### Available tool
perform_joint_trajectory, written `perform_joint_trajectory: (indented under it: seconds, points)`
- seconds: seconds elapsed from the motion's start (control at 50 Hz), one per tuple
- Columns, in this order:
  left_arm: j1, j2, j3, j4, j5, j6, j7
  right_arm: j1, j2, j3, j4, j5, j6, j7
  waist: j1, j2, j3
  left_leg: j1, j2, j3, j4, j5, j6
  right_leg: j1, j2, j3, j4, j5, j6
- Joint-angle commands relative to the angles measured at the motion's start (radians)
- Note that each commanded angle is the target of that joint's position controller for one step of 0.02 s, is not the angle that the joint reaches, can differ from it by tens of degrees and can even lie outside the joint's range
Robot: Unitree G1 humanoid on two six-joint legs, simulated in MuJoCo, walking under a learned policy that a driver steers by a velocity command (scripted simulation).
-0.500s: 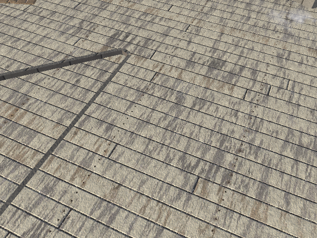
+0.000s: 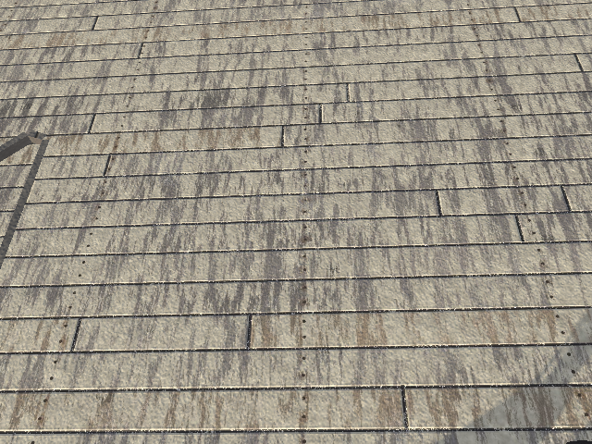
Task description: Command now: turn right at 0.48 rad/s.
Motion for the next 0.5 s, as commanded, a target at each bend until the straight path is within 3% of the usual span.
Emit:
perform_joint_trajectory:
  seconds: [0.02,0.1,0.16,0.18,0.22,0.26,0.28,0.3,0.32,0.36,0.38,0.4,0.42,0.44,0.46,0.5]
  points:
    - [-0.023,0.143,0.032,-0.069,0.003,-0.010,0.019,0.013,-0.054,-0.009,-0.045,0.004,-0.004,-0.001,-0.006,-0.130,-0.167,-0.001,0.010,-0.011,-0.068,0.067,-0.022,0.155,-0.233,0.225,-0.140,0.281,-0.153]
    - [-0.037,0.137,0.024,-0.064,0.013,-0.005,0.016,-0.010,-0.054,-0.002,-0.045,0.006,-0.005,0.004,0.016,-0.159,-0.131,0.047,0.026,-0.016,-0.222,0.071,-0.027,0.135,-0.234,0.260,-0.145,0.140,-0.158]
    - [-0.066,0.048,-0.013,-0.040,0.030,-0.016,0.000,0.028,-0.028,0.014,-0.018,0.008,-0.011,0.018,0.017,-0.159,-0.136,0.205,0.062,0.001,-0.378,0.075,-0.014,0.091,-0.234,0.212,-0.146,0.111,-0.153]
    - [-0.059,0.051,-0.014,-0.025,0.034,-0.021,-0.007,0.027,-0.031,0.015,-0.019,0.012,-0.013,0.022,0.024,-0.164,-0.123,0.247,0.055,0.017,-0.411,0.074,-0.006,0.076,-0.238,0.207,-0.148,0.103,-0.154]
    - [-0.070,0.101,-0.001,-0.009,0.027,-0.021,-0.010,0.022,-0.069,0.006,-0.034,0.023,-0.017,0.026,0.010,-0.160,-0.082,0.268,0.026,0.054,-0.503,0.081,0.020,0.082,-0.239,0.198,-0.115,0.134,-0.148]
    - [-0.028,0.140,0.016,0.011,0.010,-0.018,-0.001,0.022,-0.108,0.000,-0.053,0.020,-0.024,0.030,0.004,-0.116,-0.073,0.272,0.021,0.037,-0.622,0.235,0.056,0.142,-0.229,0.187,-0.064,0.194,-0.111]
    - [-0.003,0.140,0.020,0.008,0.015,-0.021,0.008,0.026,-0.150,-0.010,-0.067,0.016,-0.027,0.028,0.021,-0.056,-0.093,0.294,0.064,-0.033,-0.603,0.453,0.084,0.148,-0.196,0.157,-0.006,0.162,-0.077]
    - [0.016,0.126,0.022,-0.005,0.029,-0.025,0.014,0.033,-0.191,-0.024,-0.062,0.023,-0.026,0.028,0.054,0.047,-0.115,0.302,0.097,-0.116,-0.582,0.574,0.128,0.130,-0.112,0.075,0.049,0.111,-0.037]
    - [-0.031,0.106,0.020,-0.017,0.035,-0.025,0.019,0.068,-0.175,-0.028,-0.056,0.036,-0.024,0.030,0.024,0.104,-0.130,0.294,0.132,-0.202,-0.629,0.537,0.179,0.113,-0.045,-0.021,0.133,0.062,0.011]
    - [-0.124,0.057,0.019,-0.051,0.023,-0.019,0.023,0.132,-0.174,-0.032,-0.055,0.023,-0.020,0.023,-0.028,0.203,-0.120,0.385,0.238,-0.443,-0.728,0.531,0.302,-0.066,0.055,-0.057,0.293,-0.173,0.065]
    - [-0.133,0.049,0.019,-0.072,0.015,-0.022,0.012,0.211,-0.166,-0.036,-0.036,0.025,-0.026,0.020,-0.056,0.218,-0.169,0.481,0.273,-0.531,-0.780,0.281,0.350,-0.176,0.063,-0.010,0.411,-0.445,0.059]
    - [-0.113,0.052,0.023,-0.073,-0.004,-0.035,-0.008,0.239,-0.167,-0.037,-0.029,0.033,-0.037,0.020,-0.055,0.173,-0.168,0.503,0.282,-0.581,-0.822,-0.099,0.348,-0.238,0.017,0.052,0.481,-0.459,0.041]
    - [-0.111,0.045,0.022,-0.073,-0.023,-0.052,-0.025,0.213,-0.165,-0.036,-0.035,0.041,-0.043,0.019,-0.032,0.150,-0.124,0.453,0.266,-0.583,-0.861,-0.353,0.320,-0.253,-0.020,0.066,0.420,-0.420,0.025]
    - [-0.139,0.046,0.022,-0.076,-0.030,-0.070,-0.037,0.174,-0.170,-0.036,-0.045,0.049,-0.037,0.018,-0.024,0.159,-0.071,0.390,0.238,-0.553,-0.897,-0.378,0.296,-0.219,-0.018,0.036,0.309,-0.393,0.029]
    - [-0.144,0.043,0.024,-0.071,-0.025,-0.089,-0.043,0.132,-0.171,-0.037,-0.058,0.050,-0.025,0.013,-0.013,0.163,-0.069,0.337,0.195,-0.508,-0.898,-0.328,0.272,-0.126,-0.007,0.014,0.215,-0.349,0.038]
    - [-0.034,0.034,0.035,-0.025,-0.026,-0.117,-0.053,0.022,-0.162,-0.034,-0.108,0.048,-0.003,0.008,0.065,0.162,-0.092,0.182,0.089,-0.402,-0.862,-0.221,0.219,0.154,0.019,-0.039,0.002,-0.151,0.054]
